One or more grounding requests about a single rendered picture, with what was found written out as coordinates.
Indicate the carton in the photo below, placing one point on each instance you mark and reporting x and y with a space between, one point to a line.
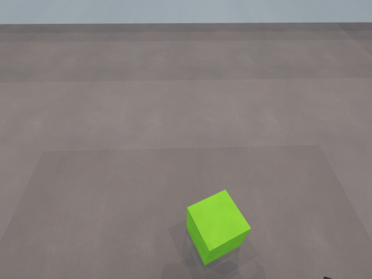
216 226

